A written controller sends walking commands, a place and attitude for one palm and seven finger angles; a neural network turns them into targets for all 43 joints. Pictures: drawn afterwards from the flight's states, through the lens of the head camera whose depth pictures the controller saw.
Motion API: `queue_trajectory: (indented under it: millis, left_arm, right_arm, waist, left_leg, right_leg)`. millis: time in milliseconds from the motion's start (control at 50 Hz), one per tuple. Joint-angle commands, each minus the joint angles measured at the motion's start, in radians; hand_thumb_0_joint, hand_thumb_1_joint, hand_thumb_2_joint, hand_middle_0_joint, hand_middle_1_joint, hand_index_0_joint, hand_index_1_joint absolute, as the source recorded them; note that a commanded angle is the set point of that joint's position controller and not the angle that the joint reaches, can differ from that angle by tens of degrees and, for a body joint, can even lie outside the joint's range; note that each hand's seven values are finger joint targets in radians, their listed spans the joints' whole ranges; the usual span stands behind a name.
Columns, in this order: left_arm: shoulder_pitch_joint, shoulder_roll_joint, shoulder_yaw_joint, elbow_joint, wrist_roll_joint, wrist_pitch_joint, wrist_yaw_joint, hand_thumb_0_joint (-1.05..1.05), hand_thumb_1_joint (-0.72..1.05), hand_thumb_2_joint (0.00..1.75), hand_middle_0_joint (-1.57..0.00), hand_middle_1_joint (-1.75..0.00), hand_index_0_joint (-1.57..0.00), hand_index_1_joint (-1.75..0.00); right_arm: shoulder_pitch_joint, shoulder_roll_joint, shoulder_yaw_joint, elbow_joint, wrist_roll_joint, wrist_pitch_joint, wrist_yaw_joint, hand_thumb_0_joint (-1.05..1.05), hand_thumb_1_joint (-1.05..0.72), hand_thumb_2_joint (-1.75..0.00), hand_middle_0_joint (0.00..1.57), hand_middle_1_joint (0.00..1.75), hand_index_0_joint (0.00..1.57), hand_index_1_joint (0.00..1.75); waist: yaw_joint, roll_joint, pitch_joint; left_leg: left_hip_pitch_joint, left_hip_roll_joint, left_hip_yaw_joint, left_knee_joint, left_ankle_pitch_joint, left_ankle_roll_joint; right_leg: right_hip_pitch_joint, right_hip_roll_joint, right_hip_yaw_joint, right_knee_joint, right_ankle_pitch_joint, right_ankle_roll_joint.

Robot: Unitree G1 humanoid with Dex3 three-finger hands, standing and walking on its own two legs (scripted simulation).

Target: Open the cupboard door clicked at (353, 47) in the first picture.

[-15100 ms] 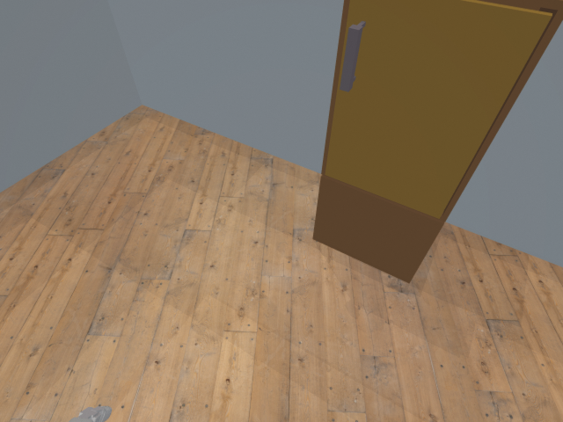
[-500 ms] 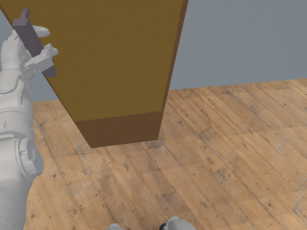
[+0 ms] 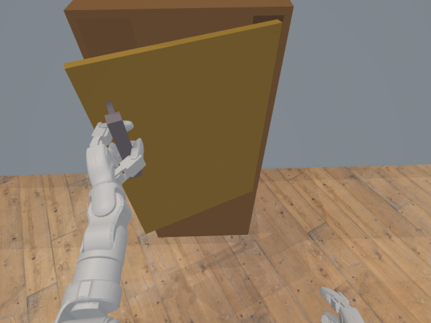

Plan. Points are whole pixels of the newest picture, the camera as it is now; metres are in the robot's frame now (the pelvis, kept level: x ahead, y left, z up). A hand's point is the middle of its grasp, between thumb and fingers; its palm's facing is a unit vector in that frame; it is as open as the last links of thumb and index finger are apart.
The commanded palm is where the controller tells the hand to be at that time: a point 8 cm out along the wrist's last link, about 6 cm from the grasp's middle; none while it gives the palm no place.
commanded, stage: pull the door open along its arc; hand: left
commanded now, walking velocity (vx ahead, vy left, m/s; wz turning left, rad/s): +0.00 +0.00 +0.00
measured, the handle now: (123, 141) +0.43 +0.20 +0.11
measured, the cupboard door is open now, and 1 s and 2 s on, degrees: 23 43 47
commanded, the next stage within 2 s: open thumb and fingers to let go in 0.44 s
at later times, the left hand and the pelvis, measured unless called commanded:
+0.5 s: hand (177, 195) +0.30 +0.07 +0.11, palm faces +0.42 -0.91 +0.02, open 6.2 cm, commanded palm +0.25 +0.11 +0.11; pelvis -0.01 -0.02 +0.01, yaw +3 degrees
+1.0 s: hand (180, 192) +0.31 +0.07 +0.12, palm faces +0.42 -0.91 -0.01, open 11.6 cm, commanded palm +0.26 +0.11 +0.11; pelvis -0.02 -0.02 +0.01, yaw +4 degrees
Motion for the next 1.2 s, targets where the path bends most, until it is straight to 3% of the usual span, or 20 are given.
queue_trajectory:
  millis: [0,60,80,160,220,320,340,460,520,580,660,740,800,880,920,960,1040,1100,1120,1180]
  left_arm:
    - [-0.265,0.114,-0.001,-0.296,0.117,-0.002,0.266,0.0,0.9,0.9,-0.4,-1.35,-0.4,-1.35]
    - [-0.325,0.042,-0.096,-0.306,0.154,0.025,0.309,0.0,0.9,0.9,-0.4,-1.35,-0.4,-1.35]
    - [-0.334,0.025,-0.122,-0.301,0.16,0.027,0.309,0.0,0.9,0.9,-0.4,-1.35,-0.4,-1.35]
    - [-0.323,-0.046,-0.194,-0.333,0.148,0.016,0.29,0.0,0.9,0.9,-0.4,-1.35,-0.4,-1.35]
    - [-0.212,-0.113,-0.259,-0.377,0.148,0.011,0.279,0.0,0.9,0.9,-0.4,-1.35,-0.4,-1.35]
    - [-0.102,-0.167,-0.328,-0.469,0.15,0.028,0.29,0.0,0.9,0.9,-0.4,-1.35,-0.4,-1.35]
    - [-0.084,-0.179,-0.341,-0.484,0.15,0.034,0.296,0.0,0.9,0.9,-0.4,-1.35,-0.4,-1.35]
    - [0.078,-0.237,-0.425,-0.594,0.195,0.062,0.344,0.0,0.9,0.9,-0.4,-1.35,-0.4,-1.35]
    - [-0.088,-0.178,-0.39,-0.557,0.222,0.072,0.38,0.0,0.9,0.9,-0.4,-1.35,-0.4,-1.35]
    - [-0.09,-0.18,-0.374,-0.507,0.214,0.078,0.391,0.0,0.69,0.81,-0.38,-1.33,-0.38,-1.33]
    - [-0.085,-0.231,-0.409,-0.487,0.211,0.071,0.379,0.0,0.41,0.69,-0.36,-1.3,-0.36,-1.3]
    - [-0.08,-0.25,-0.422,-0.473,0.203,0.079,0.363,0.0,0.13,0.57,-0.35,-1.27,-0.35,-1.27]
    - [-0.106,-0.235,-0.41,-0.46,0.212,0.087,0.37,0.0,-0.08,0.48,-0.33,-1.24,-0.33,-1.24]
    - [-0.078,-0.258,-0.423,-0.453,0.211,0.095,0.377,0.0,-0.36,0.36,-0.31,-1.22,-0.31,-1.22]
    - [-0.11,-0.25,-0.414,-0.468,0.208,0.094,0.381,0.0,-0.5,0.3,-0.3,-1.2,-0.3,-1.2]
    - [-0.149,-0.255,-0.421,-0.456,0.216,0.097,0.39,0.0,-0.5,0.3,-0.3,-1.2,-0.3,-1.2]
    - [-0.111,-0.282,-0.443,-0.455,0.222,0.102,0.397,0.0,-0.5,0.3,-0.27,-1.0,-0.27,-1.0]
    - [-0.124,-0.27,-0.431,-0.445,0.221,0.105,0.401,0.0,-0.5,0.3,-0.24,-0.85,-0.24,-0.85]
    - [-0.126,-0.276,-0.44,-0.448,0.222,0.105,0.401,0.0,-0.5,0.3,-0.23,-0.8,-0.23,-0.8]
    - [-0.135,-0.285,-0.448,-0.436,0.23,0.106,0.41,0.0,-0.5,0.3,-0.21,-0.65,-0.21,-0.65]
  right_arm:
    - [-0.062,-0.091,-0.037,-0.111,-0.026,-0.028,-0.013,0.0,-0.9,-0.9,0.2,0.3,0.2,0.3]
    - [-0.09,-0.084,-0.032,-0.098,-0.035,-0.014,-0.033,0.0,-0.9,-0.9,0.2,0.3,0.2,0.3]
    - [-0.093,-0.082,-0.031,-0.093,-0.038,-0.009,-0.042,0.0,-0.9,-0.9,0.2,0.3,0.2,0.3]
    - [-0.131,-0.064,-0.022,-0.092,-0.042,-0.008,-0.059,0.0,-0.9,-0.9,0.2,0.3,0.2,0.3]
    - [-0.143,-0.057,-0.021,-0.102,-0.044,-0.012,-0.056,0.0,-0.9,-0.9,0.2,0.3,0.2,0.3]
    - [-0.176,-0.047,-0.017,-0.117,-0.044,-0.012,-0.052,0.0,-0.9,-0.9,0.2,0.3,0.2,0.3]
    - [-0.178,-0.046,-0.016,-0.119,-0.046,-0.012,-0.051,0.0,-0.9,-0.9,0.2,0.3,0.2,0.3]
    - [-0.21,-0.03,-0.022,-0.128,-0.049,-0.009,-0.036,0.0,-0.9,-0.9,0.2,0.3,0.2,0.3]
    - [-0.229,-0.031,-0.014,-0.098,-0.052,0.004,-0.049,0.0,-0.9,-0.9,0.2,0.3,0.2,0.3]
    - [-0.244,-0.022,-0.012,-0.087,-0.054,0.009,-0.057,0.0,-0.9,-0.9,0.2,0.3,0.2,0.3]
    - [-0.237,-0.015,-0.012,-0.087,-0.055,0.012,-0.056,0.0,-0.9,-0.9,0.2,0.3,0.2,0.3]
    - [-0.23,-0.02,-0.013,-0.099,-0.052,0.02,-0.049,0.0,-0.9,-0.9,0.2,0.3,0.2,0.3]
    - [-0.236,-0.021,-0.011,-0.1,-0.052,0.029,-0.05,0.0,-0.9,-0.9,0.2,0.3,0.2,0.3]
    - [-0.235,-0.018,-0.012,-0.105,-0.051,0.034,-0.045,0.0,-0.9,-0.9,0.2,0.3,0.2,0.3]
    - [-0.247,-0.018,-0.011,-0.106,-0.049,0.038,-0.047,0.0,-0.9,-0.9,0.2,0.3,0.2,0.3]
    - [-0.242,-0.016,-0.009,-0.1,-0.052,0.037,-0.048,0.0,-0.9,-0.9,0.2,0.3,0.2,0.3]
    - [-0.242,-0.015,-0.013,-0.104,-0.051,0.041,-0.042,0.0,-0.9,-0.9,0.2,0.3,0.2,0.3]
    - [-0.239,-0.019,-0.012,-0.1,-0.048,0.043,-0.043,0.0,-0.9,-0.9,0.2,0.3,0.2,0.3]
    - [-0.246,-0.016,-0.013,-0.1,-0.047,0.045,-0.042,0.0,-0.9,-0.9,0.2,0.3,0.2,0.3]
    - [-0.24,-0.017,-0.014,-0.095,-0.047,0.042,-0.039,0.0,-0.9,-0.9,0.2,0.3,0.2,0.3]
  waist:
    - [0.047,-0.049,-0.253]
    - [0.018,-0.076,-0.224]
    - [0.007,-0.119,-0.21]
    - [0.019,-0.066,-0.207]
    - [0.033,-0.067,-0.21]
    - [0.043,-0.088,-0.171]
    - [0.043,-0.115,-0.163]
    - [0.056,-0.141,-0.128]
    - [0.032,-0.143,-0.07]
    - [0.044,-0.129,-0.064]
    - [0.049,-0.102,-0.117]
    - [0.045,-0.121,-0.116]
    - [0.046,-0.122,-0.108]
    - [0.051,-0.144,-0.112]
    - [0.053,-0.119,-0.116]
    - [0.044,-0.118,-0.107]
    - [0.054,-0.096,-0.134]
    - [0.054,-0.117,-0.123]
    - [0.053,-0.092,-0.121]
    - [0.051,-0.102,-0.115]
  left_leg:
    - [0.107,-0.032,-0.032,-0.082,0.342,0.004]
    - [0.133,-0.033,-0.035,-0.094,0.275,0.005]
    - [0.138,-0.032,-0.04,-0.096,0.257,0.009]
    - [0.173,-0.041,-0.037,-0.106,0.254,0.007]
    - [0.197,-0.039,-0.039,-0.113,0.277,0.007]
    - [0.209,-0.04,-0.044,-0.124,0.267,0.009]
    - [0.209,-0.04,-0.047,-0.125,0.271,0.01]
    - [0.234,-0.041,-0.047,-0.121,0.276,0.011]
    - [0.225,-0.049,-0.055,-0.115,0.224,0.015]
    - [0.235,-0.054,-0.054,-0.117,0.195,0.015]
    - [0.247,-0.054,-0.056,-0.124,0.244,0.013]
    - [0.248,-0.049,-0.058,-0.128,0.27,0.012]
    - [0.243,-0.047,-0.061,-0.131,0.254,0.012]
    - [0.241,-0.042,-0.066,-0.132,0.265,0.01]
    - [0.243,-0.044,-0.064,-0.134,0.252,0.008]
    - [0.244,-0.044,-0.066,-0.131,0.251,0.01]
    - [0.244,-0.039,-0.066,-0.132,0.271,0.006]
    - [0.237,-0.036,-0.071,-0.138,0.261,0.005]
    - [0.242,-0.037,-0.067,-0.134,0.262,0.005]
    - [0.237,-0.032,-0.077,-0.136,0.259,0.002]
  right_leg:
    - [0.216,-0.003,-0.001,-0.065,0.372,-0.001]
    - [0.202,-0.01,0.008,-0.102,0.301,0.001]
    - [0.202,-0.011,0.01,-0.118,0.284,0.003]
    - [0.221,-0.018,0.018,-0.135,0.287,-0.002]
    - [0.24,-0.019,0.008,-0.133,0.31,-0.005]
    - [0.256,-0.025,0.009,-0.156,0.292,-0.004]
    - [0.262,-0.027,0.01,-0.16,0.299,-0.002]
    - [0.272,-0.037,0.014,-0.186,0.274,-0.005]
    - [0.22,-0.046,0.032,-0.219,0.18,-0.003]
    - [0.216,-0.05,0.044,-0.253,0.107,-0.004]
    - [0.244,-0.046,0.027,-0.208,0.21,-0.009]
    - [0.246,-0.037,0.005,-0.184,0.263,-0.009]
    - [0.235,-0.038,0.01,-0.191,0.229,-0.009]
    - [0.243,-0.033,-0.003,-0.184,0.237,-0.013]
    - [0.238,-0.032,0.0,-0.185,0.208,-0.016]
    - [0.224,-0.031,-0.002,-0.185,0.203,-0.016]
    - [0.232,-0.025,-0.013,-0.162,0.218,-0.023]
    - [0.228,-0.024,-0.015,-0.167,0.198,-0.023]
    - [0.223,-0.024,-0.011,-0.168,0.199,-0.024]
    - [0.214,-0.02,-0.02,-0.161,0.182,-0.028]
